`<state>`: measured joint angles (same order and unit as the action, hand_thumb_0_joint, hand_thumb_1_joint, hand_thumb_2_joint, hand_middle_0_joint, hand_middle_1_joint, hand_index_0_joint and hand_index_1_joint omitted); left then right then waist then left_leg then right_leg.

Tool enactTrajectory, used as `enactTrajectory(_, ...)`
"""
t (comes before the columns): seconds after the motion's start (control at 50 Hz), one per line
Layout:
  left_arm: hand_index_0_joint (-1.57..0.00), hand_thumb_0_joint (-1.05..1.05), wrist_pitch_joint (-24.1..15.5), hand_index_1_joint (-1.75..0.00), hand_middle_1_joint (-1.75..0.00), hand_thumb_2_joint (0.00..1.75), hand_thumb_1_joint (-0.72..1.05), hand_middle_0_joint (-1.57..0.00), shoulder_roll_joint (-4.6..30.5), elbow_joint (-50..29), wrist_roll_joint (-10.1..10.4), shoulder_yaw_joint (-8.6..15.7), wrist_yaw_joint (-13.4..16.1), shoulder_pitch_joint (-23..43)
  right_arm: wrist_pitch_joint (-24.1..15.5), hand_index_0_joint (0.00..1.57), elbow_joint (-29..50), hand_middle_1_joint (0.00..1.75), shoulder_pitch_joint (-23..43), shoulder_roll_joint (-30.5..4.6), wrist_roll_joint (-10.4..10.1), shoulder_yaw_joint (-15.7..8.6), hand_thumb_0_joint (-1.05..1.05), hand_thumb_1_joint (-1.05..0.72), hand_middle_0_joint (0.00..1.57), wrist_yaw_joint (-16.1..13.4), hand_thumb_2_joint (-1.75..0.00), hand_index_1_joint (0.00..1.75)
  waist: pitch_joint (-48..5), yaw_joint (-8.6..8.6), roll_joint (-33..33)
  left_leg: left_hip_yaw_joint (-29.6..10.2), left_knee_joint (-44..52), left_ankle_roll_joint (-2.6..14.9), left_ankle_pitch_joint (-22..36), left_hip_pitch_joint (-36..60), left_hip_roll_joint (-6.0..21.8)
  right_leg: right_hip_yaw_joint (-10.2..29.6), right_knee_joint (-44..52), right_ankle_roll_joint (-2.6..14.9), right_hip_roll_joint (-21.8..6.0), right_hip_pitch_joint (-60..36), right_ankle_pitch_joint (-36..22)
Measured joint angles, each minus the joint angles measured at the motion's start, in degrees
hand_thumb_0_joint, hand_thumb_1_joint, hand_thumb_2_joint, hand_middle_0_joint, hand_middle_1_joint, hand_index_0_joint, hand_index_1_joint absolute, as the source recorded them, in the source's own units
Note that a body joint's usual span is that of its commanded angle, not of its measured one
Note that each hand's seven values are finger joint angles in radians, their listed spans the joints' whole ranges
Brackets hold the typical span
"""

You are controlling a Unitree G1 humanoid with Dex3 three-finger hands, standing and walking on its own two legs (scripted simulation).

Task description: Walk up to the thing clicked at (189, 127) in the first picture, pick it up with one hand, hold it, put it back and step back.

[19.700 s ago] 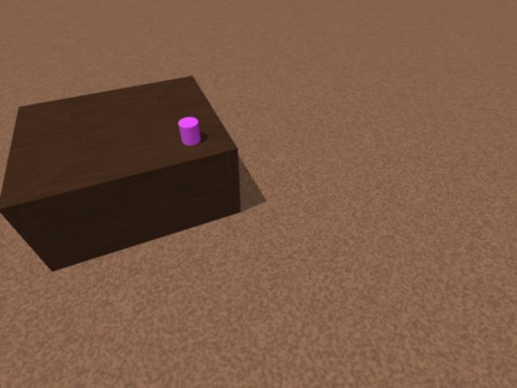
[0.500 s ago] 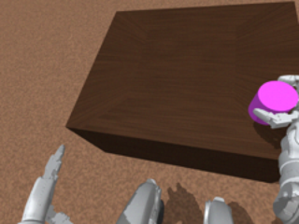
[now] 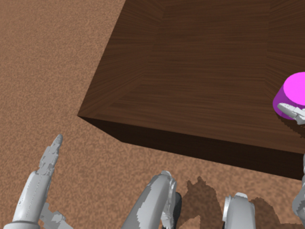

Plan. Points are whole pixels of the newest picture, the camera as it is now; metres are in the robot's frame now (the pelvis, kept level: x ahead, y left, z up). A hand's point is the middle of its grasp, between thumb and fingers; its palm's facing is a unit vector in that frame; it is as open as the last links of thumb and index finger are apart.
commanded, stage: lower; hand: right
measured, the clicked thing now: (297, 97) +0.51 -0.22 -0.07
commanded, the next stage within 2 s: loosen in 0.70 s
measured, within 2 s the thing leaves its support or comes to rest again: rests again in 0.54 s
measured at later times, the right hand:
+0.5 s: hand (302, 98) +0.51 -0.23 -0.09, palm faces +0.29 +0.96 +0.00, open 11.5 cm
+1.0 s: hand (303, 99) +0.51 -0.24 -0.10, palm faces +0.29 +0.96 +0.01, open 11.4 cm
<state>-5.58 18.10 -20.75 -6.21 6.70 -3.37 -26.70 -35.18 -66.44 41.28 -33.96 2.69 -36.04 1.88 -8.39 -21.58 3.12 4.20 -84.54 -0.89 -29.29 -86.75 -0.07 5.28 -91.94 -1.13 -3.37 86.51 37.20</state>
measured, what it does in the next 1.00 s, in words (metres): stands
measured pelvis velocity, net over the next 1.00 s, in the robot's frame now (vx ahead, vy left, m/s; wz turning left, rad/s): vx -0.02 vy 0.00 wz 0.01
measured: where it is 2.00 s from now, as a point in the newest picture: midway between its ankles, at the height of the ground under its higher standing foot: outside the picture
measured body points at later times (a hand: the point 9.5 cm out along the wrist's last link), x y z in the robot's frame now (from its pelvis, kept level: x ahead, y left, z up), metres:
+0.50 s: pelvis -0.01 +0.00 -0.02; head +0.20 -0.09 +0.37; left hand +0.17 +0.26 +0.12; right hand +0.49 -0.29 -0.08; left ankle +0.08 +0.13 -0.55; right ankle +0.03 -0.12 -0.55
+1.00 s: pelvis -0.02 +0.00 -0.04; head +0.19 -0.09 +0.35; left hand +0.17 +0.26 +0.12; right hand +0.49 -0.29 -0.10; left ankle +0.08 +0.13 -0.55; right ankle +0.03 -0.12 -0.55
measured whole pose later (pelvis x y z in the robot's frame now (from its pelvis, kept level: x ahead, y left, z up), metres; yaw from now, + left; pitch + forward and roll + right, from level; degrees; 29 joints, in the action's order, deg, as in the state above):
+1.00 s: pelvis -0.02 +0.00 -0.04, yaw +1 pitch +33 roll +6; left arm -7.5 21.9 -30.3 -4.4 12.0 -4.4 -27.8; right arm -33.9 -67.6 44.4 -39.0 3.6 -38.6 2.4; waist -7.9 -24.5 3.3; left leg 4.2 -92.8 -1.0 -29.8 -95.9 0.1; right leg 5.8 -100.4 -1.1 -2.9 95.5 38.1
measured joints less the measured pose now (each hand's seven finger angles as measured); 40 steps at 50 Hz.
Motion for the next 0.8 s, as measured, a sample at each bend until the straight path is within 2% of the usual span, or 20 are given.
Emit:
enactTrajectory(0.14,-0.06,-0.01,0.02,-0.05,-0.06,0.06,-0.53,-0.06,0.37,-1.21,-0.08,1.13,-0.39,0.32,0.15,0.7,-0.44,1.05,0.2,-0.42,0.24,-0.53,-0.02,0.61,0.63,-0.44,-0.92,1.1,-0.15,-0.4,-0.54,-0.01,-1.47,-0.21,-0.48,-1.36,-0.07,0.08,-1.75,0.2,-0.04,1.42,0.71)
enactTrajectory(0.3,-0.06,-0.01,-0.2,-0.05,-0.05,0.06,-0.53,-0.06,0.36,-3.94,0.42,0.84,-0.85,-0.16,0.3,0.7,-1.2,1.06,0.77,-1.23,0.79,-1.03,-0.02,0.61,0.62,-0.36,-0.92,1.1,-0.06,-1.03,-0.53,-0.1,-3.14,-0.21,-0.56,-3.26,0.11,0.1,-3.31,0.23,0.18,3.26,0.75)
enactTrajectory(0.52,-0.06,-0.01,-0.92,-0.05,-0.05,0.06,-0.54,-0.06,2.35,-5.61,0.84,3.69,-0.57,-0.45,0.58,0.7,-0.66,1.06,1.41,-2.85,1.06,-1.72,-0.02,0.61,0.62,-0.4,-0.92,1.1,0.5,-1.99,0.31,0.03,-4.66,-0.08,-0.4,-5.46,-0.07,0.35,-4.94,0.06,0.06,5.4,0.75)
enactTrajectory(0.72,-0.06,-0.01,-1.38,-0.05,-0.05,0.06,-0.54,-0.06,2.04,-7.51,0.97,2.96,-0.78,-1.23,0.75,0.7,-0.45,1.06,1.68,-3.75,1.02,-2.39,-0.02,0.61,0.63,0.32,-0.92,1.1,0.54,-2.51,0.3,0.08,-6.28,-0.1,-0.66,-7.24,-0.07,0.52,-6.69,0.05,0.11,7.19,1.13)
enactTrajectory(0.8,-0.06,-0.01,-1.58,-0.05,-0.05,0.07,-0.55,-0.06,2.86,-7.8,1.08,3.56,-0.98,-0.88,0.52,0.7,-0.55,1.06,1.78,-3.77,0.83,-2.33,-0.02,0.61,0.63,0.39,-0.92,1.1,0.37,-2.49,0.08,0.0,-6.99,-0.18,-0.8,-7.81,0.02,0.48,-7.4,0.13,0.21,7.75,1.28)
